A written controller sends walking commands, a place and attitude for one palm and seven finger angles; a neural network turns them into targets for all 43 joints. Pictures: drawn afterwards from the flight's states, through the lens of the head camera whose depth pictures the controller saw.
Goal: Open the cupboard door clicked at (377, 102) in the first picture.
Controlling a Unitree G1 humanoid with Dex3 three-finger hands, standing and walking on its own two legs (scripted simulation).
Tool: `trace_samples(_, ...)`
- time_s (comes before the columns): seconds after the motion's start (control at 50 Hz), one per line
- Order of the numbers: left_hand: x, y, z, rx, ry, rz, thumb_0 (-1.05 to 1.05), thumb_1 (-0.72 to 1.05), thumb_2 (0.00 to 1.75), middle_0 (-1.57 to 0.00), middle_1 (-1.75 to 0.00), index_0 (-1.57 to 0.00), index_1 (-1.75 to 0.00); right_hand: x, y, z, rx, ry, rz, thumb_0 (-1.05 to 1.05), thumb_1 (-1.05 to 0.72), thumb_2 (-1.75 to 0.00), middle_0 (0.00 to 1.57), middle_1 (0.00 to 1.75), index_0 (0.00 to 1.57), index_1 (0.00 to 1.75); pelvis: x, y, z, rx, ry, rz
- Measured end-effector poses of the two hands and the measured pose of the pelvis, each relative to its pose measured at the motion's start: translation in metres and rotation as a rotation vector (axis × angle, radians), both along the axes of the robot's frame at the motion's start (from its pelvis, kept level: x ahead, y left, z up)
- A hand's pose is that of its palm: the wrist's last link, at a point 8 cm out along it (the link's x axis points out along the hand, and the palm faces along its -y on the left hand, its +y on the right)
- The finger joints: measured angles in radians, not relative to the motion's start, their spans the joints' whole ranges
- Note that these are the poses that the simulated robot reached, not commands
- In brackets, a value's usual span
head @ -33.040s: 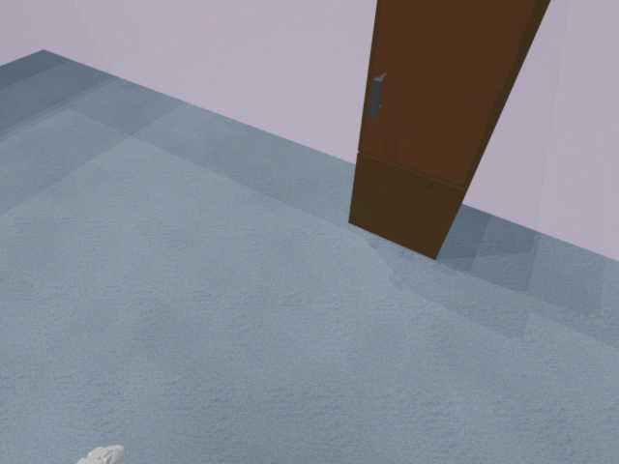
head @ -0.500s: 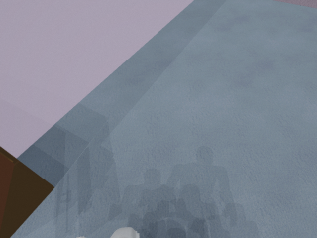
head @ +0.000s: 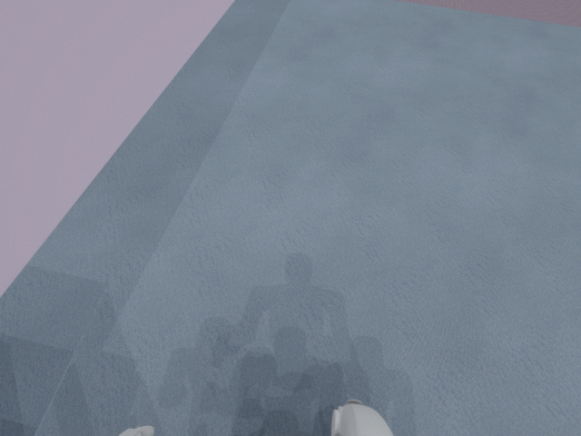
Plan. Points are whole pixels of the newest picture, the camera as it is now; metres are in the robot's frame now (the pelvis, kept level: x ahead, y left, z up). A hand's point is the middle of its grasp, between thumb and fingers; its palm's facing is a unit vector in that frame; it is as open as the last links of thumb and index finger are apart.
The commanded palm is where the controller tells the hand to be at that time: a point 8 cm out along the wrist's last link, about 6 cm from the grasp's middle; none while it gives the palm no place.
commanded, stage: walk to a spot facing it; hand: left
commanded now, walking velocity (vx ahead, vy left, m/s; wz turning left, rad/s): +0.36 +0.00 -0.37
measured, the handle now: out of the picture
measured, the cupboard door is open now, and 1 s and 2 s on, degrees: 45 45 45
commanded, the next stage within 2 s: turn to face it in 0.78 s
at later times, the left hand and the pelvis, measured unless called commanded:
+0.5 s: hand (233, 358) +0.26 +0.11 -0.17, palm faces -0.05 -0.97 -0.24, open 7.1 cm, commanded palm none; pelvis +0.22 -0.08 +0.00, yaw -7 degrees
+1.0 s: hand (263, 237) +0.52 +0.09 -0.18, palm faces -0.11 -0.97 -0.21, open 7.3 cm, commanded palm none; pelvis +0.46 -0.09 -0.01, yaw -9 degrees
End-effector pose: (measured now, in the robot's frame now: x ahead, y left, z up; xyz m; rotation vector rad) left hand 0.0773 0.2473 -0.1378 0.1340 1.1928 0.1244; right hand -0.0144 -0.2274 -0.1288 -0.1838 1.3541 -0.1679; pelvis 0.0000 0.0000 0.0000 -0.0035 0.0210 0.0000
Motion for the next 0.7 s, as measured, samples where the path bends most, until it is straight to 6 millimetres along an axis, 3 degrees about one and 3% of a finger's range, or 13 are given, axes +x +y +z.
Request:
trace_samples(0.14,0.142,-0.045,0.007,0.017,-0.092,-0.172,0.0,0.91,0.9,-0.19,-0.3,-0.2,-0.3,-0.041,0.001,-0.011,0.063,0.229,-0.165,0.01,-0.9,-0.9,0.2,0.3,0.2,0.3,0.062,-0.02,-0.01,0.03,0.006,-0.059)
trace_samples(0.2,0.195,-0.071,0.002,0.026,-0.154,-0.214,0.0,0.91,0.9,-0.19,-0.3,-0.2,-0.3,-0.039,-0.006,-0.021,0.099,0.316,-0.205,0.01,-0.9,-0.9,0.2,0.3,0.2,0.3,0.095,-0.039,-0.023,0.036,0.005,-0.068)
trace_samples(0.24,0.214,-0.084,0.0,0.03,-0.187,-0.207,0.0,0.91,0.9,-0.19,-0.3,-0.2,-0.3,-0.023,-0.016,-0.027,0.113,0.341,-0.221,0.01,-0.9,-0.9,0.2,0.3,0.2,0.3,0.112,-0.05,-0.027,0.033,-0.004,-0.081)
trace_samples(0.28,0.216,-0.093,0.0,0.029,-0.169,-0.188,0.0,0.91,0.9,-0.19,-0.3,-0.2,-0.3,0.01,-0.029,-0.029,0.104,0.303,-0.225,0.01,-0.9,-0.9,0.2,0.3,0.2,0.3,0.127,-0.058,-0.023,0.031,-0.017,-0.088)
trace_samples(0.34,0.203,-0.101,0.0,0.028,-0.078,-0.16,0.0,0.91,0.9,-0.2,-0.3,-0.2,-0.3,0.08,-0.052,-0.027,0.076,0.169,-0.209,0.01,-0.91,-0.9,0.2,0.3,0.2,0.3,0.152,-0.068,-0.012,0.027,-0.022,-0.1)
trace_samples(0.46,0.187,-0.088,0.004,0.073,0.047,-0.073,-0.03,0.96,0.9,-0.2,-0.3,-0.21,-0.3,0.228,-0.083,-0.017,0.052,-0.099,-0.135,0.01,-0.91,-0.9,0.2,0.3,0.2,0.3,0.202,-0.082,-0.003,0.014,-0.013,-0.113)
trace_samples(0.6,0.166,-0.097,-0.006,0.033,0.238,-0.004,-0.01,0.93,0.9,-0.2,-0.3,-0.2,-0.3,0.375,-0.092,-0.005,0.044,-0.268,-0.035,0.01,-0.91,-0.9,0.19,0.3,0.2,0.3,0.27,-0.083,-0.006,-0.001,-0.021,-0.118)
trace_samples(0.7,0.17,-0.106,-0.017,-0.013,0.375,0.044,0.0,0.92,0.9,-0.2,-0.3,-0.2,-0.3,0.466,-0.084,-0.005,0.03,-0.327,0.031,0.01,-0.91,-0.9,0.19,0.3,0.2,0.3,0.328,-0.077,-0.017,0.012,-0.03,-0.115)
